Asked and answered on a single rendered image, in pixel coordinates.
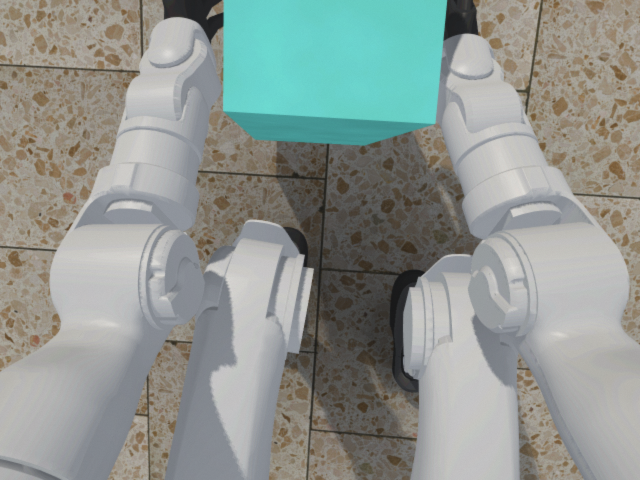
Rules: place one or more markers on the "robot right hand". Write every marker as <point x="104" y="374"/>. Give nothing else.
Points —
<point x="460" y="18"/>

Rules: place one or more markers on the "right robot forearm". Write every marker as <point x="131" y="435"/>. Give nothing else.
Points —
<point x="494" y="151"/>

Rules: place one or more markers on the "robot left hand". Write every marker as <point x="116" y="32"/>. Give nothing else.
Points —
<point x="196" y="10"/>

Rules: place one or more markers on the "robot left shin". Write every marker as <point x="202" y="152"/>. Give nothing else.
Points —
<point x="216" y="269"/>

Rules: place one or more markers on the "robot right upper arm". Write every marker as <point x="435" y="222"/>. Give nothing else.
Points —
<point x="559" y="293"/>

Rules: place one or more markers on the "robot left thigh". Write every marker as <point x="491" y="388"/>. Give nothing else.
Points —
<point x="226" y="415"/>

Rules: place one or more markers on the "carton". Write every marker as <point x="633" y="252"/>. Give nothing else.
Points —
<point x="350" y="72"/>

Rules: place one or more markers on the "left robot forearm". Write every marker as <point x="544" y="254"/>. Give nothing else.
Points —
<point x="159" y="146"/>

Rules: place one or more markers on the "robot left upper arm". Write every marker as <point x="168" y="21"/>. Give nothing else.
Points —
<point x="119" y="289"/>

